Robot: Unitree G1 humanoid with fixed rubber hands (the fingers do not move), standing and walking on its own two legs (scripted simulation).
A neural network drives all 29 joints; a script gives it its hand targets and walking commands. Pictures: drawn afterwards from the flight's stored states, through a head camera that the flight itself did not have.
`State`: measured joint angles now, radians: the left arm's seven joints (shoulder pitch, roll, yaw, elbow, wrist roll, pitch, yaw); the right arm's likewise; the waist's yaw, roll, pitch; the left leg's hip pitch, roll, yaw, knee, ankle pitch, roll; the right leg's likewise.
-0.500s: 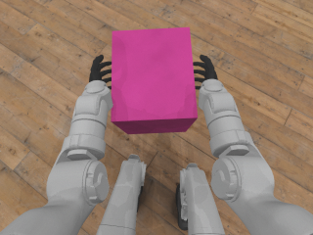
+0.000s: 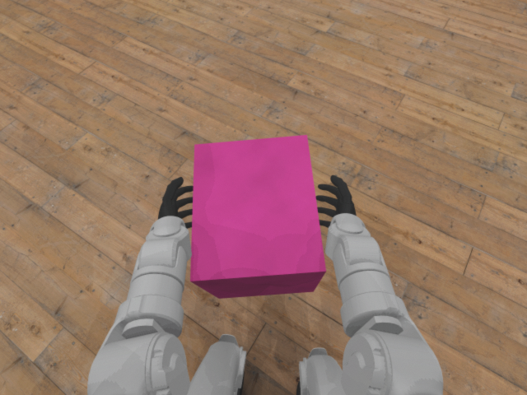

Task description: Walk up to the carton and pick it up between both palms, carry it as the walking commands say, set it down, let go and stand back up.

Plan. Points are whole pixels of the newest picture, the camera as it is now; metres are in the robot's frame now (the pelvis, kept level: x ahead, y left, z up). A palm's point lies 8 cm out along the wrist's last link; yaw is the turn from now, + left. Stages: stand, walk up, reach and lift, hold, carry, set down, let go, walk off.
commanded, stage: reach and lift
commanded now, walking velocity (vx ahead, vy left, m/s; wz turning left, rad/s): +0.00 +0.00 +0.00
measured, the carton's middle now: (258, 224) +0.42 +0.05 -0.10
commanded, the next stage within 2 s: none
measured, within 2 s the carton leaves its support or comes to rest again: neither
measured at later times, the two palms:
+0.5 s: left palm (152, 221) +0.34 +0.19 +0.05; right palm (352, 214) +0.36 -0.09 +0.06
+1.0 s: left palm (134, 208) +0.32 +0.18 +0.12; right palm (368, 198) +0.35 -0.09 +0.13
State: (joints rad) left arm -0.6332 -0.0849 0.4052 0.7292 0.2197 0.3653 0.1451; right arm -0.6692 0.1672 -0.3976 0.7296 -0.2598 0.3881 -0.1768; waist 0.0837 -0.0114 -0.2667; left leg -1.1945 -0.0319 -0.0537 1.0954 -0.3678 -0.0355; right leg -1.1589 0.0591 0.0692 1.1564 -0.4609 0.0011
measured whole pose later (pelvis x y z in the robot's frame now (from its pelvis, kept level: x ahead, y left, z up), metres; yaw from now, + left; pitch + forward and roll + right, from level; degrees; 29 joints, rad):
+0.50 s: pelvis +0.00 +0.01 +0.05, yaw -1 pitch +14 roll +1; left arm -0.56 -0.09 0.39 0.70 0.22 0.42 0.14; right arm -0.61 0.19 -0.39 0.72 -0.29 0.41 -0.18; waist 0.09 -0.02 -0.15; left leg -0.81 -0.02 -0.05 0.86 -0.29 -0.03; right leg -0.78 0.06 0.09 0.91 -0.37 0.00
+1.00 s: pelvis +0.01 +0.00 +0.09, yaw -2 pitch +4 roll +0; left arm -0.47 -0.11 0.36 0.62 0.22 0.58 0.13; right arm -0.52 0.22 -0.38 0.65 -0.28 0.55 -0.18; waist 0.10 -0.03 -0.16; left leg -0.46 0.00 -0.05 0.60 -0.22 -0.03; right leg -0.43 0.06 0.10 0.65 -0.29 -0.01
